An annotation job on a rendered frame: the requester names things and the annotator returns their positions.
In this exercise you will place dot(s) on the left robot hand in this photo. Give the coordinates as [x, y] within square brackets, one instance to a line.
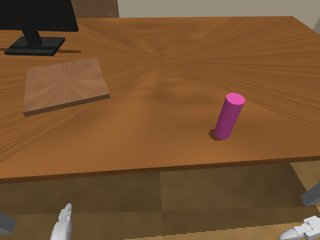
[62, 229]

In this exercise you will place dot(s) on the right robot hand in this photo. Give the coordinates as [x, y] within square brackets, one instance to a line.
[310, 229]

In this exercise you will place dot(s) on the table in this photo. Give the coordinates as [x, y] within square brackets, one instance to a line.
[168, 78]

